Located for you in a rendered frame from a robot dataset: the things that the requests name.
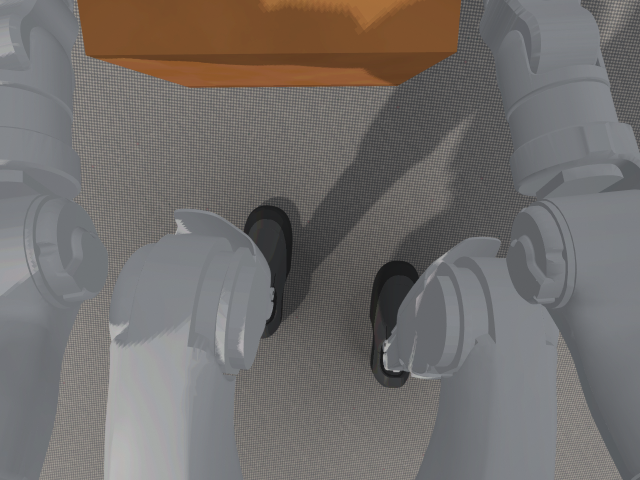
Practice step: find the robot left shin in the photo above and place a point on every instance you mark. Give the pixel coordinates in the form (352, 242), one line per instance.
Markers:
(189, 221)

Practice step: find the left robot upper arm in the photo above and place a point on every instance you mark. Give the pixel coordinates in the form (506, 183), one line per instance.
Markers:
(51, 261)

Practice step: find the right robot upper arm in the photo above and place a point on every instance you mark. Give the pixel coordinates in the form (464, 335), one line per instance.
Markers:
(579, 256)

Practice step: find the robot left forearm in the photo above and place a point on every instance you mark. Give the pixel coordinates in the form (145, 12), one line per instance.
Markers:
(37, 82)

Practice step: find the carton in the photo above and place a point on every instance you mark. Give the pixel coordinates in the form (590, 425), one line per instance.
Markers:
(272, 43)

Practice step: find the right robot foot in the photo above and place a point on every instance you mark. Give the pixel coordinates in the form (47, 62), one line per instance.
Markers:
(391, 285)

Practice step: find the robot right forearm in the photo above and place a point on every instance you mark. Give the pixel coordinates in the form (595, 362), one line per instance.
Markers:
(556, 96)

